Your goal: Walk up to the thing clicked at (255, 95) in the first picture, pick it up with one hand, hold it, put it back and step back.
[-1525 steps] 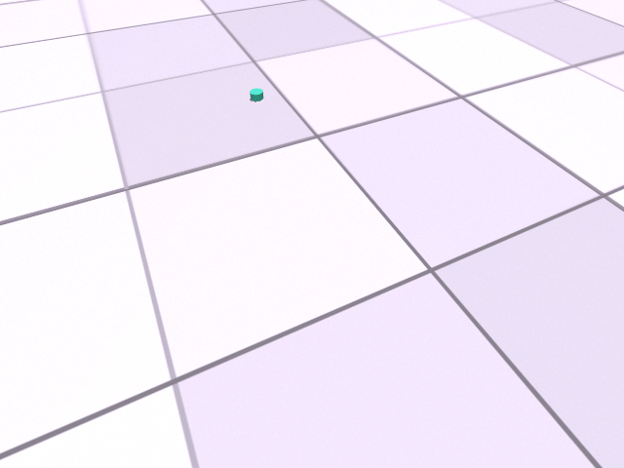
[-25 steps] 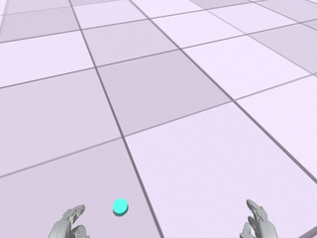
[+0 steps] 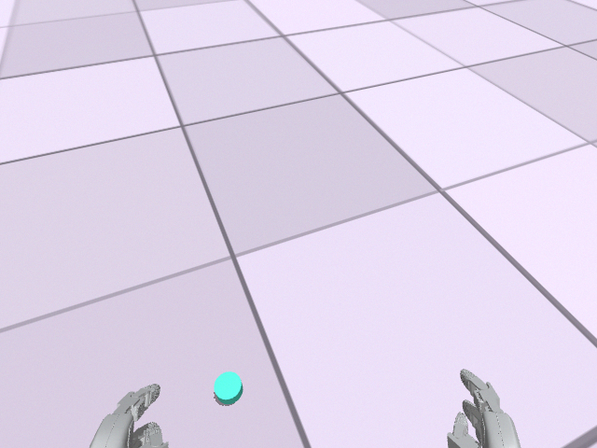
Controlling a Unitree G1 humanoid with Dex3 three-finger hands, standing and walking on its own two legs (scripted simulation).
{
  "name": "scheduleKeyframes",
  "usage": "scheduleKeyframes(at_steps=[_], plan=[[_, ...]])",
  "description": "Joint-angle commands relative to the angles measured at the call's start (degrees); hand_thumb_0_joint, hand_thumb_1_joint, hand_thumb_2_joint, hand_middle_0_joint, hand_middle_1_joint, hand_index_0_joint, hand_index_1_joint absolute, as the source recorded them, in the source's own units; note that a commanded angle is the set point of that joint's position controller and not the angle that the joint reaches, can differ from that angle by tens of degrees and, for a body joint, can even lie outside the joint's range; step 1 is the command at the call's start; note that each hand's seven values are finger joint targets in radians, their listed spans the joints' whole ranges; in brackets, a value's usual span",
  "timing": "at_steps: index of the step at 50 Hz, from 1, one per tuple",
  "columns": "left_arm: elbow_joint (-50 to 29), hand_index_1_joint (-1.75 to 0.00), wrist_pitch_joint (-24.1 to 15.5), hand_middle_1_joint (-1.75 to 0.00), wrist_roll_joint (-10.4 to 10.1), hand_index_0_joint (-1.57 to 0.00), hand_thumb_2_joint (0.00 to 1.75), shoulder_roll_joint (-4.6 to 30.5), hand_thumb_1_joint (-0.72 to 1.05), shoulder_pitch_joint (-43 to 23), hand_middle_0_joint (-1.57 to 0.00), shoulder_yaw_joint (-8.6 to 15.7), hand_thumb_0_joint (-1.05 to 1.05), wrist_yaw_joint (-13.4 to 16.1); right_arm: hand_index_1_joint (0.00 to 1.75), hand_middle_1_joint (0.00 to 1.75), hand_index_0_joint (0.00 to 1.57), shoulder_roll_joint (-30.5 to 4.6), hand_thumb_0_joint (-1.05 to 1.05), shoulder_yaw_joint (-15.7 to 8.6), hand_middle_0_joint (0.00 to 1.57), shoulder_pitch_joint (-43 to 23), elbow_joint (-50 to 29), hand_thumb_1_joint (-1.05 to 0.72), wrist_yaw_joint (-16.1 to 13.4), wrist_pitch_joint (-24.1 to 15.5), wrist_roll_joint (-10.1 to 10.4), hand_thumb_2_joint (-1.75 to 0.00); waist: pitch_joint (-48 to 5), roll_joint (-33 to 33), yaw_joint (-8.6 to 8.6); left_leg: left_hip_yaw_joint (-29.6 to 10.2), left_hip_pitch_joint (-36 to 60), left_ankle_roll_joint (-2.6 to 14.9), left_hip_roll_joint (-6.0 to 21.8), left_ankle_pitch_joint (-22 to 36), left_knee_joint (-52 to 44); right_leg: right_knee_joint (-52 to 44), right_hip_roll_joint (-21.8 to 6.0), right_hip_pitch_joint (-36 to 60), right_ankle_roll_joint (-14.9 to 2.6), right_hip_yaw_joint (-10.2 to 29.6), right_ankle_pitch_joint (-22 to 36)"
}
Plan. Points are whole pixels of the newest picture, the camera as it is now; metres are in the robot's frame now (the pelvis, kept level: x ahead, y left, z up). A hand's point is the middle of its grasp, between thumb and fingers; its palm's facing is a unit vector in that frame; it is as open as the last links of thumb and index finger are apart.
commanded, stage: home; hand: left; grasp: from above
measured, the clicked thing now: (228, 387) +0.46 +0.22 -0.69
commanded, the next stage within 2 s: stand in 0.76 s
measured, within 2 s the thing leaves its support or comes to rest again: neither
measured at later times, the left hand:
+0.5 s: hand (166, 445) +0.17 +0.18 -0.04, palm faces +0.04 -0.98 -0.20, open 7.4 cm
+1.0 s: hand out of the picture +0.16 +0.20 -0.09, palm faces +0.00 -0.95 -0.32, open 7.4 cm
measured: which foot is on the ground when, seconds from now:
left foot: down 0.00-1.00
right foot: down 0.00-1.00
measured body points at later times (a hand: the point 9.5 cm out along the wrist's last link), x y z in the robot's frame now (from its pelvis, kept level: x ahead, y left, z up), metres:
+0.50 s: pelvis +0.01 +0.00 +0.00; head +0.02 +0.00 +0.45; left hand +0.16 +0.23 -0.03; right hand +0.16 -0.25 -0.07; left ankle +0.03 +0.12 -0.68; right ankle +0.00 -0.14 -0.68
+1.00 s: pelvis +0.00 -0.01 +0.01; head +0.03 +0.00 +0.46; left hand +0.16 +0.25 -0.06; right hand +0.15 -0.27 -0.09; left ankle +0.03 +0.12 -0.68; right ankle +0.00 -0.14 -0.68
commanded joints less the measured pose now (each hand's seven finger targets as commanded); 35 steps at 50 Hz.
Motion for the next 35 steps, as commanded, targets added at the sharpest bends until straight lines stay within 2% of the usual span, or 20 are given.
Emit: scheduleKeyframes(at_steps=[1,4,7,8,9,10,11,13,15,16,18,20,22,23,24,26,30,31,33,35], plan=[[-10.9,-0.3,-3.1,-0.3,0.5,-0.2,0.9,5.2,0.9,-0.9,-0.2,2.9,0.0,0.4,0.3,0.3,0.2,-7.3,0.0,-3.1,0.2,-4.3,-9.4,-0.9,-0.5,-3.7,-0.4,-0.9,-4.2,0.8,-0.11,0.5,7.3,1.29,-2.3,7.0,-10.6,-8.7,2.7,0.2,-1.49,-1.2,6.8],[-12.5,-0.3,-3.5,-0.3,0.6,-0.2,0.9,6.6,0.9,-2.1,-0.2,3.6,0.0,0.6,0.3,0.3,0.2,-7.3,0.0,-3.1,0.2,-4.2,-9.1,-0.9,-0.7,-3.6,-0.3,-0.9,-4.7,0.0,-0.1,0.5,7.6,1.41,-2.4,8.8,-9.9,-8.8,2.6,0.5,-1.44,-1.1,8.2],[-11.1,-0.3,-3.4,-0.3,0.5,-0.2,0.9,5.4,0.9,-1.5,-0.2,3.0,0.0,0.5,0.3,0.3,0.2,-7.2,0.0,-3.1,0.2,-4.0,-9.1,-0.9,-0.6,-3.5,-0.5,-0.9,-4.4,1.1,-0.12,0.3,7.7,1.23,-2.2,8.5,-10.3,-8.4,2.7,0.3,-1.57,-1.2,7.8],[-12.0,-0.3,-3.5,-0.3,0.4,-0.2,0.9,6.2,0.9,-2.0,-0.2,3.6,0.0,0.6,0.3,0.3,0.2,-7.5,0.0,-3.2,0.2,-4.1,-8.9,-0.9,-0.6,-3.5,-0.3,-0.9,-4.5,0.4,0.14,0.1,8.1,1.23,-2.0,8.8,-10.6,-8.3,2.8,0.4,-1.54,-1.3,7.9],[-10.7,-0.3,-3.5,-0.3,0.5,-0.2,0.9,5.8,0.9,-1.9,-0.2,3.1,0.0,0.5,0.3,0.3,0.2,-7.5,0.0,-3.2,0.2,-4.3,-8.9,-0.9,-0.6,-3.5,-0.4,-0.9,-3.8,0.3,-0.1,-0.2,7.5,1.26,-2.0,8.1,-10.7,-8.3,2.8,0.1,-1.45,-1.4,7.6],[-12.6,-0.3,-3.6,-0.3,0.6,-0.2,0.9,6.9,0.9,-3.0,-0.2,3.9,0.0,0.7,0.3,0.3,0.2,-7.5,0.0,-3.1,0.2,-4.1,-8.8,-0.9,-0.6,-3.5,-0.4,-0.9,-3.2,0.9,0.12,0.0,7.0,1.25,-2.0,7.1,-10.8,-8.5,2.8,-0.4,-1.56,-1.3,6.7],[-10.1,-0.3,-3.4,-0.3,0.6,-0.2,0.9,5.5,0.9,-0.9,-0.2,3.1,0.0,0.5,0.3,0.3,0.2,-7.4,0.0,-3.1,0.2,-4.2,-8.9,-0.9,-0.5,-3.5,-0.4,-0.9,-3.8,1.0,0.09,-0.4,7.5,1.15,-2.0,7.4,-11.1,-8.2,2.8,-0.1,-1.59,-1.3,7.0],[-13.1,-0.3,-3.7,-0.3,0.5,-0.2,0.9,7.0,0.9,-2.8,-0.2,3.9,0.0,0.7,0.3,0.3,0.2,-7.5,0.0,-3.2,0.2,-4.1,-8.9,-0.9,-0.5,-3.4,-0.4,-0.9,-3.5,1.2,0.53,-0.3,7.1,1.17,-2.0,6.6,-11.2,-8.3,2.8,-0.2,-1.57,-1.3,6.4],[-8.7,-0.3,-3.0,-0.3,0.4,-0.2,0.9,4.4,0.9,0.0,-0.2,2.0,0.0,0.4,0.3,0.3,0.2,-7.2,0.0,-2.9,0.2,-4.4,-9.1,-0.9,-0.4,-3.3,-0.3,-0.9,-2.2,-0.1,-0.17,-0.4,6.7,1.27,-1.9,6.1,-11.1,-8.7,2.7,-0.6,-1.45,-1.4,6.1],[-11.5,-0.3,-3.2,-0.3,0.2,-0.2,0.9,5.6,0.9,-1.5,-0.2,3.3,0.0,0.4,0.3,0.3,0.2,-7.4,0.0,-3.0,0.2,-4.5,-9.3,-0.9,-0.3,-3.4,-0.4,-0.9,-3.6,0.7,0.19,-0.2,6.8,1.27,-2.1,6.4,-11.0,-8.7,2.7,-0.1,-1.46,-1.3,6.3],[-10.9,-0.3,-3.2,-0.3,0.2,-0.2,0.9,5.7,0.9,-0.8,-0.2,3.5,0.0,0.4,0.3,0.3,0.2,-7.3,0.0,-3.2,0.2,-4.2,-9.3,-0.9,-0.4,-3.3,-0.3,-0.9,-4.4,0.6,0.08,0.1,7.1,1.2,-2.1,7.8,-10.5,-8.4,2.8,0.2,-1.51,-1.3,7.1],[-13.5,-0.3,-3.6,-0.3,0.4,-0.2,0.9,7.5,0.9,-2.1,-0.2,4.5,0.0,0.7,0.3,0.3,0.2,-7.4,0.0,-3.3,0.2,-3.8,-9.1,-0.9,-0.5,-3.2,-0.4,-0.9,-4.5,-0.1,0.43,0.7,7.2,1.35,-2.4,9.1,-9.6,-8.7,2.6,0.3,-1.42,-1.0,8.2],[-10.5,-0.3,-3.4,-0.3,0.4,-0.2,0.9,5.1,0.9,-0.5,-0.2,2.5,0.0,0.5,0.3,0.3,0.2,-7.0,0.0,-3.1,0.2,-3.6,-9.2,-0.9,-0.4,-3.1,-0.4,-0.9,-4.4,-0.3,-0.44,0.9,7.5,1.41,-2.4,10.0,-9.2,-8.7,2.5,0.1,-1.36,-0.8,9.3],[-11.0,-0.3,-3.4,-0.3,0.2,-0.2,0.9,5.4,0.9,-0.7,-0.2,3.1,0.0,0.5,0.3,0.3,0.2,-7.3,0.0,-3.2,0.2,-3.8,-9.2,-0.9,-0.4,-3.1,-0.3,-0.9,-4.6,-0.4,-0.14,0.7,7.5,1.38,-2.3,9.9,-9.4,-8.6,2.5,0.4,-1.4,-1.0,9.1],[-13.7,-0.3,-3.7,-0.3,0.2,-0.2,0.9,7.3,0.9,-2.4,-0.2,4.5,0.0,0.7,0.3,0.3,0.2,-7.4,0.0,-3.3,0.2,-3.9,-9.1,-0.9,-0.4,-3.0,-0.3,-0.9,-4.7,0.2,0.4,0.8,7.3,1.38,-2.3,9.1,-9.5,-8.8,2.5,0.3,-1.41,-0.9,8.4],[-9.6,-0.3,-3.3,-0.3,0.2,-0.2,0.9,5.2,0.9,0.2,-0.2,2.9,0.0,0.4,0.3,0.3,0.2,-7.5,0.0,-3.2,0.2,-4.0,-9.3,-0.9,-0.3,-2.9,-0.3,-0.9,-4.4,-0.7,-0.08,0.5,7.3,1.43,-2.3,9.7,-9.7,-8.5,2.7,0.5,-1.48,-1.0,8.9],[-14.2,-0.3,-4.2,-0.3,0.5,-0.2,0.9,8.1,0.9,-3.2,-0.2,4.8,0.0,0.8,0.3,0.3,0.2,-7.4,0.0,-3.5,0.2,-3.5,-9.1,-0.9,-0.5,-2.7,-0.4,-0.9,-5.6,-0.2,-0.17,1.0,8.1,1.45,-2.4,10.8,-8.7,-8.8,2.4,0.5,-1.2,-0.7,10.2],[-10.9,-0.3,-3.9,-0.3,0.6,-0.2,0.9,6.4,0.9,-0.9,-0.2,3.5,0.0,0.8,0.3,0.3,0.2,-7.3,0.0,-3.3,0.2,-3.4,-8.8,-0.9,-0.4,-2.7,-0.3,-0.9,-4.2,-1.1,-0.26,1.2,7.3,1.53,-2.5,9.8,-8.8,-9.0,2.4,0.1,-1.21,-0.7,9.4],[-9.9,-0.3,-3.6,-0.3,0.2,-0.2,0.9,4.9,0.9,0.3,-0.2,2.7,0.0,0.6,0.3,0.3,0.2,-7.2,0.0,-3.2,0.2,-3.7,-9.2,-0.9,-0.4,-2.7,-0.4,-0.9,-4.0,-0.8,-0.39,1.1,7.1,1.48,-2.5,9.2,-9.0,-9.0,2.4,-0.1,-1.25,-0.8,8.9],[-11.1,-0.3,-3.7,-0.3,0.1,-0.2,0.9,5.7,0.9,-0.7,-0.2,3.7,0.0,0.6,0.3,0.3,0.2,-7.3,0.0,-3.4,0.2,-4.3,-9.6,-0.9,-0.4,-2.7,-0.2,-0.9,-4.8,0.1,0.17,0.9,7.2,1.33,-2.4,9.6,-9.2,-8.8,2.4,0.3,-1.35,-0.9,9.0]])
